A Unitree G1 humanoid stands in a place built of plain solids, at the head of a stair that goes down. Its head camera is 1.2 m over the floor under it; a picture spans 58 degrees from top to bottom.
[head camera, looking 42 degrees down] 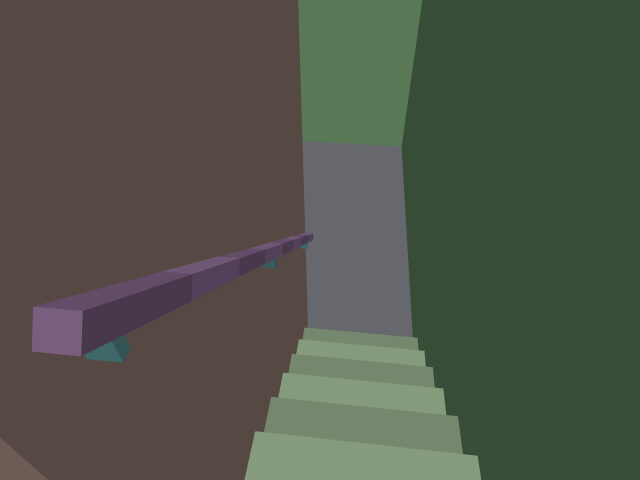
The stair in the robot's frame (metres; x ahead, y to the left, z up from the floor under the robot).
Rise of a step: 0.19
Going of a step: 0.24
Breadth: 0.80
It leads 6 degrees to the right of straight ahead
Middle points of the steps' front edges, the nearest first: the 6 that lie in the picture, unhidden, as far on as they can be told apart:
0.67 -0.16 -0.38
0.90 -0.18 -0.57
1.13 -0.21 -0.76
1.37 -0.24 -0.95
1.60 -0.26 -1.14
1.84 -0.29 -1.33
